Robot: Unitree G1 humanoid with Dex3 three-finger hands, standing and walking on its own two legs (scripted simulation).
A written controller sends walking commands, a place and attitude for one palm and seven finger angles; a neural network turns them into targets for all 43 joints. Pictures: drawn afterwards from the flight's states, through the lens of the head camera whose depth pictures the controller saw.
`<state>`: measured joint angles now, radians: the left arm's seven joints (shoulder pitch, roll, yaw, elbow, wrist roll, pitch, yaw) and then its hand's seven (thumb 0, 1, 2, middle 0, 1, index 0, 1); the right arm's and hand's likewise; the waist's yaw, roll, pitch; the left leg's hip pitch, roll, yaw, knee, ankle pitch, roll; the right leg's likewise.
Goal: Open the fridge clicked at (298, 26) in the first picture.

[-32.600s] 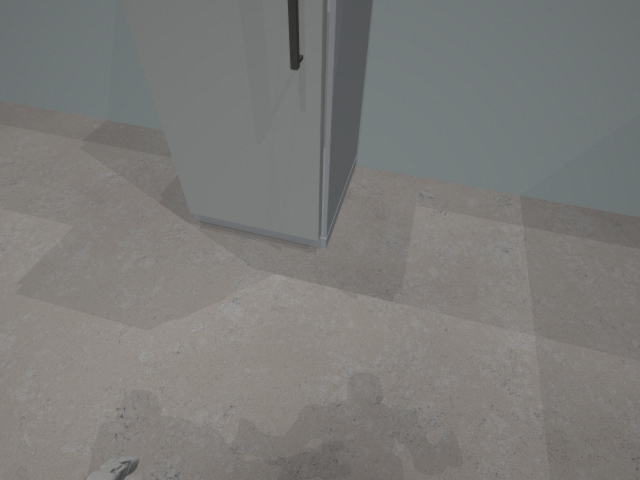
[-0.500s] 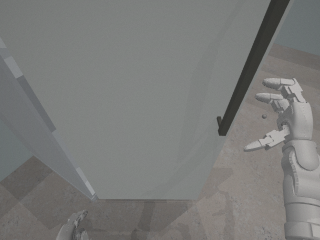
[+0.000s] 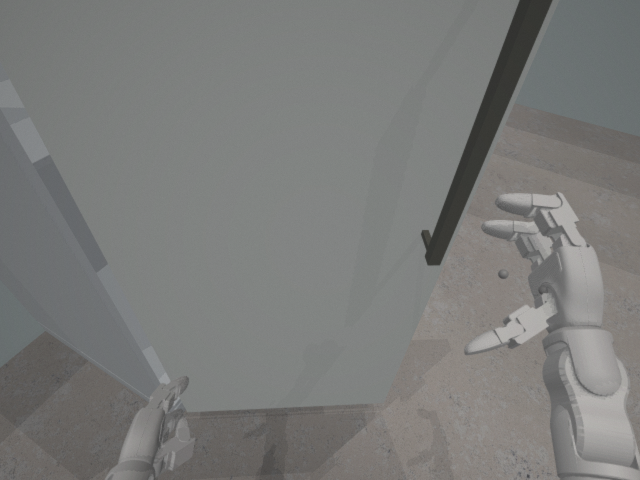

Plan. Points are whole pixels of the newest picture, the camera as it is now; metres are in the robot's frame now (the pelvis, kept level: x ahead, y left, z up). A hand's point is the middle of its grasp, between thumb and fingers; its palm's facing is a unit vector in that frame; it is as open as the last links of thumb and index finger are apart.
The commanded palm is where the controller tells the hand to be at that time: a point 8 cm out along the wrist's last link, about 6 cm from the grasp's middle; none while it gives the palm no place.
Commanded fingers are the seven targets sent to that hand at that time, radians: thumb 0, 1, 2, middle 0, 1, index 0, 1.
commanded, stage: slip the hand off the handle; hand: right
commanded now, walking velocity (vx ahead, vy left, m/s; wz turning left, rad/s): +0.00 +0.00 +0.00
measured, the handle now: (476, 122) +0.45 -0.15 +0.26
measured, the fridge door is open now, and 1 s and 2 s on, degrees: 57 57 57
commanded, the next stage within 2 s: draw the hand back to the body in 0.16 s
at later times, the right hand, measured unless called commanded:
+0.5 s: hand (540, 299) +0.27 -0.21 +0.16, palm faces +0.37 +0.93 -0.01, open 14.7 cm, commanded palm +0.22 -0.24 +0.18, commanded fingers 0.00 0.55 -0.20 0.25 1.15 0.25 1.15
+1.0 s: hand (602, 341) +0.23 -0.25 +0.16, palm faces +0.42 +0.86 -0.28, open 13.4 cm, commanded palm +0.19 -0.28 +0.18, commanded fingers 0.00 -0.07 -0.50 0.23 0.79 0.23 0.79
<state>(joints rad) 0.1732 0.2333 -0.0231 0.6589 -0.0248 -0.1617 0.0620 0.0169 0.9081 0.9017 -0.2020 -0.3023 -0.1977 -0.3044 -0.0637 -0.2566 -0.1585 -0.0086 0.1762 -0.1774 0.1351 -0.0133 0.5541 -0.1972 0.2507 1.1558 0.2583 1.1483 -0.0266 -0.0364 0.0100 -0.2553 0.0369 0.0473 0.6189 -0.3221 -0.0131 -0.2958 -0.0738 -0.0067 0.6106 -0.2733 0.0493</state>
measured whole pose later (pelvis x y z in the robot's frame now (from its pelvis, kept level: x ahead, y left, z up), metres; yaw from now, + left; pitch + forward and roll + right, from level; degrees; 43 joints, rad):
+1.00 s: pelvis +0.02 -0.01 +0.01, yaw +0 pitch -6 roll +1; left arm 0.15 0.23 -0.04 0.67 0.02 -0.15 0.09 0.02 0.91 0.90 -0.20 -0.30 -0.20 -0.30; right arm 0.35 -0.29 -0.22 -0.41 0.08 0.08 -0.12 -0.01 0.26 -0.34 0.24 0.99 0.25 0.98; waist -0.09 -0.06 0.05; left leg -0.05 0.04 0.05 0.42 -0.26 -0.03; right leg -0.12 -0.07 -0.02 0.46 -0.24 0.04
